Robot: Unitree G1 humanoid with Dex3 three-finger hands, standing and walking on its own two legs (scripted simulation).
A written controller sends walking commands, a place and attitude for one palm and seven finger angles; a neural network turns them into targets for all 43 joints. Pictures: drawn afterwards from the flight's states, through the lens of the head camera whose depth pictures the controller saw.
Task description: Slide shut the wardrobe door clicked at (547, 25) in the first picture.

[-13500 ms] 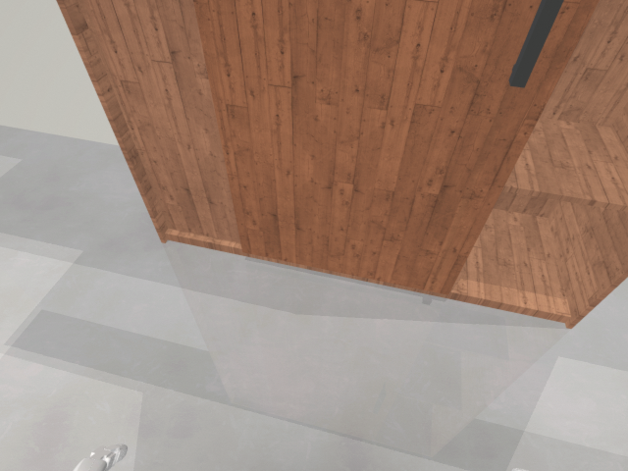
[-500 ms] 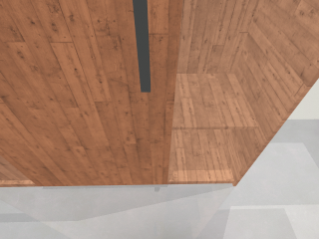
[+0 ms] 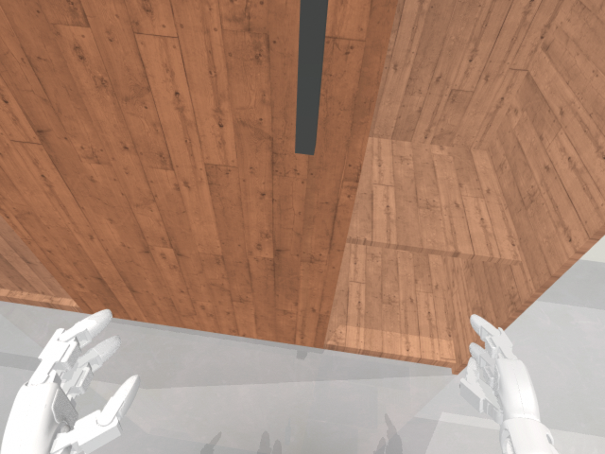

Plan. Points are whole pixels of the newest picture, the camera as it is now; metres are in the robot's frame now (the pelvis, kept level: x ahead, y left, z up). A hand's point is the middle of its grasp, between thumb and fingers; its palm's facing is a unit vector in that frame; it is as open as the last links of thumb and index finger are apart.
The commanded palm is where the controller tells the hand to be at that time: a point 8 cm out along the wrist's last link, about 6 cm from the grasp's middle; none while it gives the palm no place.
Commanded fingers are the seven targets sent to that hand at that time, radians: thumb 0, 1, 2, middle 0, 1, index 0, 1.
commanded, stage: raise the hand with hooked fingers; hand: left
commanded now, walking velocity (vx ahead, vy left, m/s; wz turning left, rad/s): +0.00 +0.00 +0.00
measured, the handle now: (315, 24) +0.52 +0.07 +0.31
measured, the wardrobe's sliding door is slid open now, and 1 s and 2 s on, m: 0.43 0.43 0.43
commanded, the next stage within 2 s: move the hooked fingers beside the handle in 1.56 s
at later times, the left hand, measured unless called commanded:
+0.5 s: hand (71, 280) +0.22 +0.26 +0.17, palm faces +0.11 -0.99 -0.09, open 12.3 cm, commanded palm +0.19 +0.30 +0.18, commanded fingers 0.00 -0.34 0.37 -0.29 -1.10 -0.29 -1.10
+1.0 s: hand out of the picture +0.26 +0.30 +0.27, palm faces +0.08 -0.98 -0.17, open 13.9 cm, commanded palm +0.23 +0.35 +0.28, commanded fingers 0.00 -0.50 0.30 -0.30 -1.20 -0.30 -1.20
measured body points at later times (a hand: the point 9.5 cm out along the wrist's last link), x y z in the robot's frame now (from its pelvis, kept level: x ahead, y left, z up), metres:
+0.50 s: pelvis +0.00 +0.02 +0.02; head -0.01 +0.00 +0.47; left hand +0.21 +0.31 +0.18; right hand +0.15 -0.24 -0.05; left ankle -0.03 +0.11 -0.70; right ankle +0.02 -0.07 -0.70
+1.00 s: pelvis +0.00 +0.03 +0.03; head -0.03 +0.01 +0.48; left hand +0.24 +0.35 +0.28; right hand +0.20 -0.17 -0.03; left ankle -0.03 +0.11 -0.70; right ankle +0.02 -0.07 -0.70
